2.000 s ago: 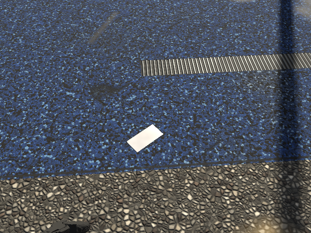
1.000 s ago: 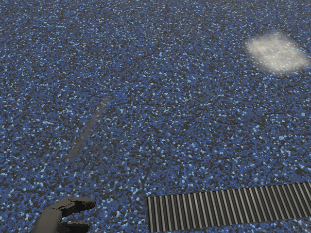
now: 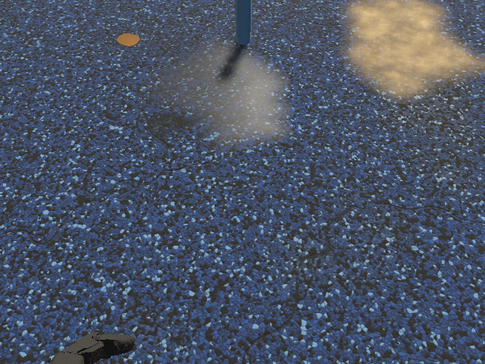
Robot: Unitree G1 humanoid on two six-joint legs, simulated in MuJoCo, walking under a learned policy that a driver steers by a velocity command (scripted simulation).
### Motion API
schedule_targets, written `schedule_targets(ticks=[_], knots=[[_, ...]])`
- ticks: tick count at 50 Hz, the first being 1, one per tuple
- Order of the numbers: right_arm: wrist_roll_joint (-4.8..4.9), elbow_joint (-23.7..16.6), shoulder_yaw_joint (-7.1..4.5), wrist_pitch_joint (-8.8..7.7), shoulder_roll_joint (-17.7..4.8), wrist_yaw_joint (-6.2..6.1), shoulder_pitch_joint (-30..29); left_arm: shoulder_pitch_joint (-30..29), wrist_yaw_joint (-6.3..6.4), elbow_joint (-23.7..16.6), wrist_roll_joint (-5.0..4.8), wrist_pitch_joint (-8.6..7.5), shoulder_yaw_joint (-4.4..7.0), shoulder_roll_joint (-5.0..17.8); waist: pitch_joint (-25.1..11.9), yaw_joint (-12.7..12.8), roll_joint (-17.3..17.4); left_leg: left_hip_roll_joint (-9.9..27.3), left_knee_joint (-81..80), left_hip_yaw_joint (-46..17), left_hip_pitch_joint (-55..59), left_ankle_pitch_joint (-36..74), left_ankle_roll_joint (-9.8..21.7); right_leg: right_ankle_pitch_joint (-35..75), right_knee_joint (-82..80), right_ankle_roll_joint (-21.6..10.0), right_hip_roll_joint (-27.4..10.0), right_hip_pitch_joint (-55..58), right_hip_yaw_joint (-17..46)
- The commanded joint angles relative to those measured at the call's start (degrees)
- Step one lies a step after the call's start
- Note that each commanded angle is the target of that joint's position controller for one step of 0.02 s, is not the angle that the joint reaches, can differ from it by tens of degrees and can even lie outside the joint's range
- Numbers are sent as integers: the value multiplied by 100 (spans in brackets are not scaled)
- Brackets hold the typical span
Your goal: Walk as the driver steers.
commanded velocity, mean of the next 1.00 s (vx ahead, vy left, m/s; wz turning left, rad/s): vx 0.74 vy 0.00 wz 0.00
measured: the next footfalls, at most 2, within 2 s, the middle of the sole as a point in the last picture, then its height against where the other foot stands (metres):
left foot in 0.42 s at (201, 295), level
right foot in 0.84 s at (252, 185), level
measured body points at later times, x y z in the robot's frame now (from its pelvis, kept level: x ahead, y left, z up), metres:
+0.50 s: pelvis +0.50 +0.03 +0.01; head +0.53 +0.04 +0.46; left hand +0.46 +0.30 -0.13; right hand +0.68 -0.21 -0.09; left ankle +0.61 +0.11 -0.71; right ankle +0.24 -0.08 -0.59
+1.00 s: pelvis +0.87 +0.01 +0.02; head +0.90 +0.00 +0.47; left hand +1.02 +0.26 -0.10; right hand +0.94 -0.25 -0.12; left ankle +0.77 +0.15 -0.62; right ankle +0.99 -0.06 -0.71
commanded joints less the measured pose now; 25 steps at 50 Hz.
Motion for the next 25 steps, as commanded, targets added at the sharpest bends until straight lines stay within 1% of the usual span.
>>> schedule_targets(ticks=[1, 2, 3, 4, 5, 6, 7, 8, 10, 11, 12, 13, 14, 15, 16, 17, 18, 19, 20, 21, 22, 23, 24, 25], knots=[[158, -733, -87, -182, -699, 25, 5, 2852, 58, 546, -36, 94, 645, 1529, -2515, 1179, -865, -168, 5384, -829, -4871, 93, 271, -3115, -1571, -1252, -2257, 5917, 5468], [184, -989, -93, -208, -721, -6, -788, 2295, 47, 596, -46, 34, 597, 1269, -1258, 959, -526, 250, 5136, -795, -5328, 733, 307, -2364, -1668, -1042, -2037, 4990, 4287], [112, -1059, -46, -221, -647, 11, -1060, 2117, 22, 670, -41, -16, 537, 927, -776, 815, 97, 445, 4730, -753, -5154, 962, 303, -1599, -1783, -933, -1857, 4090, 3585], [43, -1071, -22, -168, -527, 54, -1145, 2011, 41, 747, -18, -53, 478, 706, -435, 581, 221, 592, 4433, -803, -4882, 1007, 281, -1297, -1914, -768, -1600, 3342, 3020], [-47, -1131, 8, -71, -420, 122, -1033, 1994, 72, 863, -36, -74, 392, 469, -315, 296, 65, 684, 4176, -810, -4526, 1018, 207, -1290, -2093, -653, -1422, 2697, 2659], [-92, -1133, 41, 24, -281, 183, -1025, 2023, 81, 937, -79, -116, 351, 376, -184, 166, -41, 781, 3930, -799, -4404, 956, 126, -1391, -2307, -596, -1301, 2342, 2386], [-125, -1230, 69, 85, -212, 234, -1173, 2083, 86, 1001, -146, -167, 356, 418, 22, 100, -142, 889, 3664, -738, -4539, 926, 43, -1450, -2520, -594, -1240, 2132, 2207], [-157, -1364, 95, 124, -197, 275, -1483, 2143, 77, 1044, -187, -213, 371, 509, 261, 92, -189, 1004, 3379, -629, -4784, 1044, -37, -1375, -2742, -609, -1204, 1957, 2011], [-165, -1711, 144, 123, -272, 319, -2284, 2291, 33, 1062, -207, -273, 392, 618, 599, 205, -160, 1093, 2411, -284, -5037, 1772, -134, -716, -3099, -607, -971, 1762, 1495], [-152, -1836, 176, 97, -276, 341, -2591, 2290, 9, 1052, -225, -295, 398, 632, 683, 236, -112, 1085, 1722, -162, -4853, 2266, -148, -294, -3160, -543, -807, 1653, 1196], [-119, -1898, 209, 67, -249, 378, -2849, 2379, -12, 1059, -270, -324, 391, 599, 693, 321, 28, 963, 1067, 56, -4453, 2775, -128, 239, -3222, -438, -609, 1559, 882], [-67, -1991, 263, 40, -156, 423, -3022, 2458, -6, 1067, -303, -364, 433, 785, 654, 360, -142, 894, 519, 163, -3922, 3259, -60, 485, -3470, -422, -727, 1432, 875], [-26, -2007, 253, 38, -220, 433, -3175, 2558, 2, 1110, -333, -393, 448, 866, 691, 417, -103, 804, 252, 241, -3696, 3662, -2, 904, -3682, -410, -830, 1632, 824], [-14, -2029, 237, 42, -297, 415, -3294, 2697, 4, 1171, -348, -397, 446, 912, 700, 470, -52, 707, -1, 329, -3744, 3823, 67, 1456, -3725, -366, -901, 2130, 737], [-15, -2054, 223, 38, -361, 384, -3345, 2772, 12, 1218, -327, -377, 452, 978, 661, 479, -77, 626, -242, 367, -3812, 3801, 145, 2074, -3587, -311, -956, 2697, 626], [-46, -2060, 189, 31, -456, 349, -3335, 2840, 30, 1253, -302, -352, 450, 1044, 496, 459, -120, 438, -365, 484, -3774, 3570, 231, 3169, -3272, -240, -991, 3249, 511], [-84, -2040, 149, 26, -541, 304, -3218, 2906, 66, 1280, -254, -309, 463, 1164, 221, 382, -298, 206, -370, 587, -3576, 3139, 307, 4403, -2776, -166, -1070, 3698, 453], [-100, -1955, 87, 28, -678, 247, -2815, 2913, 123, 1312, -174, -238, 487, 1296, -148, 142, -525, -6, -321, 581, -3145, 2621, 391, 5396, -2011, -95, -1170, 3992, 409], [-93, -1703, -14, 36, -881, 170, -1909, 2838, 196, 1332, -88, -141, 518, 1419, -657, -309, -705, -154, -246, 478, -2269, 2101, 489, 5839, -856, -35, -1247, 3987, 379], [-106, -1297, -132, 58, -1075, 78, -650, 2620, 247, 1292, -42, -50, 533, 1457, -1203, -929, -654, -74, -385, 379, -1044, 1842, 588, 5300, 755, 33, -1116, 3508, 265], [-196, -1089, -293, 87, -1554, -28, 372, 2659, 232, 1138, -3, -46, 438, 1001, -1883, -1157, -171, 1026, -70, -805, 356, 437, 715, 3252, 2891, 5, -785, 2279, 274], [-223, -1091, -436, 93, -1971, 20, 149, 3384, 72, 895, -384, -148, 267, 180, -2794, -285, 2078, 2550, -1289, -4469, 1845, -1078, 1498, -1977, 5305, 303, 413, 0, 714], [-134, -1163, -429, 110, -1583, 113, -313, 2815, 134, 834, -329, -196, 346, 749, -2389, -386, 967, 2319, -1832, -4812, 1616, -890, 1410, -1880, 5597, 84, 91, -836, 1241], [-109, -1109, -351, 43, -1217, 115, -707, 2039, 147, 657, -309, -214, 350, 775, -1326, -322, 360, 2109, -1783, -3645, 710, 8, 1269, -1383, 5278, 71, -240, -1137, 1166]])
